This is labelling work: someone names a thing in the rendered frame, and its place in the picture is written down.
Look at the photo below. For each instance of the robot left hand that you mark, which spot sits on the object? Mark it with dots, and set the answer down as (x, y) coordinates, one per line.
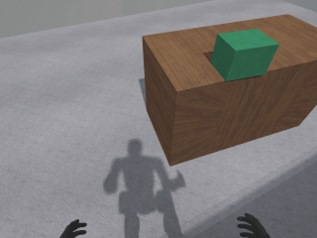
(68, 231)

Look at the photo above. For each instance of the pedestal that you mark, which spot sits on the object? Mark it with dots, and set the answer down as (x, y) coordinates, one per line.
(195, 112)

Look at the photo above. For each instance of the carton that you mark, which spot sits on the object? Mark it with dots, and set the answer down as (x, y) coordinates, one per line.
(243, 54)

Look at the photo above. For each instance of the robot right hand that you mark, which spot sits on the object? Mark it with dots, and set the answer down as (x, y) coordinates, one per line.
(257, 229)

